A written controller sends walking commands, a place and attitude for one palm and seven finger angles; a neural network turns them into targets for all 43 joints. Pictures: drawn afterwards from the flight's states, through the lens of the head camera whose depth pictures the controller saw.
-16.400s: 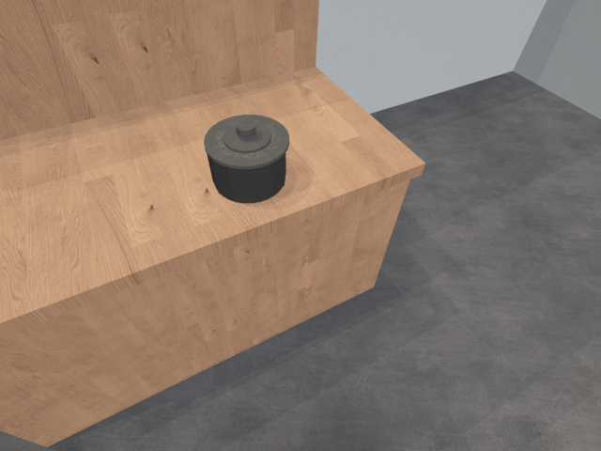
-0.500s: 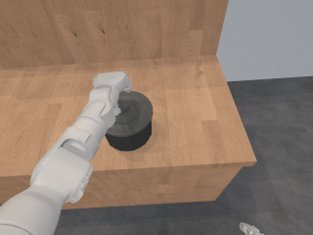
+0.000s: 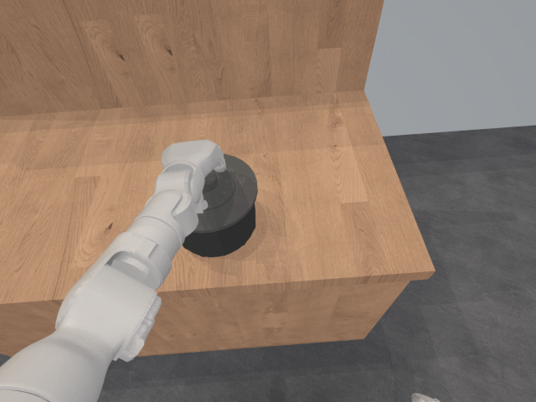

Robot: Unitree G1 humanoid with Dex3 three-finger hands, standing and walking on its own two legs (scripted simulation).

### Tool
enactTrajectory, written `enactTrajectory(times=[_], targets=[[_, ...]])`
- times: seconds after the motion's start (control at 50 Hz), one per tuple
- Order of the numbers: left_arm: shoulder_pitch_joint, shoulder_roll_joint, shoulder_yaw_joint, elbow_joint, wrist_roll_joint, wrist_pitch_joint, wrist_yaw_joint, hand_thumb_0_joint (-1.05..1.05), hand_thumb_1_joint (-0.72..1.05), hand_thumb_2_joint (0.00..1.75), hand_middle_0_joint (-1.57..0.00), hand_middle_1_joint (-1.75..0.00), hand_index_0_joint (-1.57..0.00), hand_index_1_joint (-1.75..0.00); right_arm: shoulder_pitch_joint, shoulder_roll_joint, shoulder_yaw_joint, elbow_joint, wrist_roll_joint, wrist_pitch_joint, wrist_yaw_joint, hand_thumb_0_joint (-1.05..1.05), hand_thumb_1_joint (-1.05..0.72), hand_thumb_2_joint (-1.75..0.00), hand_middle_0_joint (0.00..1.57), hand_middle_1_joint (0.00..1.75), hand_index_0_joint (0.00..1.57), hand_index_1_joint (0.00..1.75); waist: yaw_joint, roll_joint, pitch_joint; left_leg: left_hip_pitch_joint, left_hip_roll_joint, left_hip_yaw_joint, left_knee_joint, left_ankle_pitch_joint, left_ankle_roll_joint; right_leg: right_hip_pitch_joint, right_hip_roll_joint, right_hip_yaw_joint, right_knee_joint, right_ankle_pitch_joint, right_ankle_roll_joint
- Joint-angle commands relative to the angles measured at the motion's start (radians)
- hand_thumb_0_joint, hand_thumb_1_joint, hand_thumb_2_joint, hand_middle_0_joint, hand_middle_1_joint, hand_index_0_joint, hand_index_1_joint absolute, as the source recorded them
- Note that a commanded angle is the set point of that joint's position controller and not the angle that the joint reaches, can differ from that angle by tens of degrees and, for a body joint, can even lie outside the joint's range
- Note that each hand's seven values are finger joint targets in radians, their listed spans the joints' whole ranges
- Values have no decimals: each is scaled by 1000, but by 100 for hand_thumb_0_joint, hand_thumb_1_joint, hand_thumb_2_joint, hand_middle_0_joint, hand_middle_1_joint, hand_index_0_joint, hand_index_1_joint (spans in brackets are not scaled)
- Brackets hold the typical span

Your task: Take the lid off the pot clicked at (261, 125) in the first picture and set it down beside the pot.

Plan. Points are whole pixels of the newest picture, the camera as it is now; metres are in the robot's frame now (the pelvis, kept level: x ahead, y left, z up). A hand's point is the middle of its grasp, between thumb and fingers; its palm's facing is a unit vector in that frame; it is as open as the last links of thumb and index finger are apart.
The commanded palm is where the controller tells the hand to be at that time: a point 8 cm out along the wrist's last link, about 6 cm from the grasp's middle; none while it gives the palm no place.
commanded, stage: lower the open fingers around the knob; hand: left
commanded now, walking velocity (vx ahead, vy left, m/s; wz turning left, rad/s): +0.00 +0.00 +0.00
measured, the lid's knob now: (205, 180) +0.49 +0.11 +0.02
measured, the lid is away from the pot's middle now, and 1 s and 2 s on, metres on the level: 0.00 0.00 0.01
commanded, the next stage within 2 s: close the fingers and squeeze the knob in 0.26 s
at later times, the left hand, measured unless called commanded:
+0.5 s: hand (202, 188) +0.45 +0.11 +0.04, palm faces -0.34 -0.06 -0.94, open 10.1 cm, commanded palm +0.45 +0.11 +0.10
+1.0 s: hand (201, 187) +0.45 +0.11 +0.04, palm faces -0.34 -0.06 -0.94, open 8.2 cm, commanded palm +0.45 +0.11 +0.10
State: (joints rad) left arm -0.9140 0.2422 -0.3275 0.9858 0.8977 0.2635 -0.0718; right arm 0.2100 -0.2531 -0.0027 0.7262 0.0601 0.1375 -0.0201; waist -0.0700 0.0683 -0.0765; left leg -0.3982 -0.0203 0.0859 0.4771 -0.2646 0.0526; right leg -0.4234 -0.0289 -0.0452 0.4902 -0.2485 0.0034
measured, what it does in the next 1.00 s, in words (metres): stands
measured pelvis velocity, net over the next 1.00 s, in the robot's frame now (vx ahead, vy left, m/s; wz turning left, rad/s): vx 0.00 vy -0.01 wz -0.01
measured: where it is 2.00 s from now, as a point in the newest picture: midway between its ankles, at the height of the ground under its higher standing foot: outside the picture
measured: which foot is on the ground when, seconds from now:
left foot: down 0.00-1.00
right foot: down 0.00-1.00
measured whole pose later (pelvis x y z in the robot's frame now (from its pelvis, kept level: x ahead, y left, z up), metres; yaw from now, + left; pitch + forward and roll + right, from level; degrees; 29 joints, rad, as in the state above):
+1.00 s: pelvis +0.00 -0.01 +0.00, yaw -1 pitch +11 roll +0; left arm -0.89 0.26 -0.31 1.00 0.90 0.25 -0.05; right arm 0.22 -0.26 -0.01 0.73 0.06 0.14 -0.03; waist -0.08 0.07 -0.09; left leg -0.41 -0.01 0.09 0.48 -0.27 0.04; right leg -0.43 -0.01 -0.04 0.49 -0.25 0.00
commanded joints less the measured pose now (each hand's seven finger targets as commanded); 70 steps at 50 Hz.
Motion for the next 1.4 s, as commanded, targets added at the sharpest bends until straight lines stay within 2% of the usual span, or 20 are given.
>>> enactTrajectory(times=[0.0,0.04,0.12,0.2,0.28,0.34,0.36,0.42,0.54,0.58,0.64,0.72,0.82,0.88,0.96,1.02,1.04,1.08,1.16,1.38], targets=[[-497,170,71,-195,14,-30,37,0,-25,133,-82,-8,-82,-8,16,-131,-42,-93,-4,-30,-16,0,-90,-90,20,30,20,30,-29,-95,-435,245,18,-81,6,390,14,146,27,17,-1,391,-33],[-460,104,27,-141,15,-22,37,0,-25,133,-82,-8,-82,-8,16,-128,-42,-88,-4,-28,-13,0,-90,-90,20,30,20,30,-35,-96,-396,234,18,-77,12,389,12,110,29,8,0,381,-35],[-473,142,54,-111,12,-16,47,0,-25,133,-82,-8,-82,-8,18,-136,-41,-84,-1,-21,-15,0,-90,-90,20,30,20,30,-37,-118,-367,190,17,-73,3,315,11,108,30,11,-4,334,-34],[-462,181,90,-139,2,-23,50,0,-25,133,-82,-8,-82,-8,17,-137,-41,-91,-3,-30,-19,0,-90,-90,20,30,20,30,-24,-116,-416,191,12,-70,6,336,16,160,25,21,-1,378,-33],[-461,112,29,-128,14,-22,38,0,-25,133,-82,-8,-82,-8,14,-136,-43,-90,2,-25,-14,0,-90,-90,20,30,20,30,-37,-114,-372,187,16,-71,10,337,15,114,28,15,-6,358,-36],[-459,183,86,-115,7,-22,47,0,-25,133,-82,-8,-82,-8,20,-139,-41,-87,1,-25,-20,0,-90,-90,20,30,20,30,-30,-121,-384,179,13,-68,4,305,16,139,27,22,-6,348,-33],[-470,154,61,-121,-1,-20,46,0,-13,107,-56,-61,-56,-61,19,-137,-39,-88,3,-26,-22,0,-90,-90,20,30,20,30,-36,-121,-377,175,12,-65,-1,295,16,137,26,20,-9,347,-31],[-466,152,59,-94,7,-17,46,0,-11,107,-56,-67,-56,-67,24,-139,-41,-82,5,-30,-24,0,-90,-90,20,30,20,30,-42,-138,-355,166,14,-63,1,286,18,125,28,21,-13,340,-31],[-472,193,91,-170,13,-34,49,0,-5,106,-56,-78,-56,-78,23,-133,-43,-94,-1,-34,-21,0,-90,-90,20,30,20,30,-23,-86,-435,207,15,-67,8,344,17,164,25,25,-4,388,-33],[-446,173,78,-133,14,-32,43,0,-3,106,-56,-81,-56,-81,24,-137,-43,-93,2,-28,-21,0,-90,-90,20,30,20,30,-30,-112,-404,186,16,-66,9,347,16,151,27,22,-8,387,-34],[-475,163,61,-105,20,-18,51,0,1,105,-57,-85,-57,-85,28,-138,-43,-82,7,-27,-21,0,-90,-90,20,30,20,30,-42,-124,-354,172,18,-61,2,296,18,115,31,19,-12,342,-32],[-486,210,104,-145,8,-25,59,0,5,103,-58,-89,-58,-89,26,-138,-41,-87,1,-33,-24,0,-90,-90,20,30,20,30,-27,-100,-425,193,13,-63,5,336,17,169,26,27,-3,392,-32],[-445,170,71,-142,24,-20,47,0,11,100,-61,-94,-61,-94,22,-135,-46,-92,1,-26,-17,0,-90,-90,20,30,20,30,-30,-119,-415,195,16,-58,13,371,19,164,28,23,-4,427,-30],[-450,217,113,-176,9,-27,45,0,14,98,-62,-96,-62,-96,15,-139,-44,-98,0,-23,-17,0,-90,-90,20,30,20,30,-20,-120,-428,185,13,-57,14,386,21,199,23,29,-4,463,-31],[-424,132,38,-127,23,-12,40,0,19,95,-65,-98,-65,-98,13,-135,-42,-92,6,-17,-15,0,-90,-90,20,30,20,30,-36,-118,-358,183,18,-56,9,360,17,132,30,16,-9,413,-31],[-447,169,69,-128,21,-13,44,0,23,92,-67,-100,-67,-100,12,-138,-43,-91,5,-15,-15,0,-90,-90,20,30,20,30,-32,-103,-366,194,19,-63,9,353,16,125,31,16,-5,385,-34],[-457,135,39,-135,16,-11,41,0,25,91,-67,-100,-67,-100,12,-136,-42,-91,5,-15,-15,0,-90,-90,20,30,20,30,-39,-97,-375,202,17,-64,8,345,16,117,32,15,-5,373,-33],[-479,192,92,-170,9,-21,45,0,27,88,-69,-101,-69,-101,14,-136,-43,-94,1,-18,-17,0,-90,-90,20,30,20,30,-25,-89,-424,212,17,-68,15,381,17,154,28,21,0,406,-36],[-465,109,24,-128,22,-10,43,0,33,83,-72,-102,-72,-102,15,-132,-43,-88,3,-15,-13,0,-90,-90,20,30,20,30,-39,-84,-388,225,23,-74,19,392,13,98,34,9,3,384,-36],[-509,117,45,-72,4,-7,42,0,51,63,-82,-103,-82,-103,33,-143,-43,-68,-1,-20,-21,0,-90,-90,20,30,20,30,-52,-122,-379,191,21,-76,21,357,15,86,34,14,4,364,-35]])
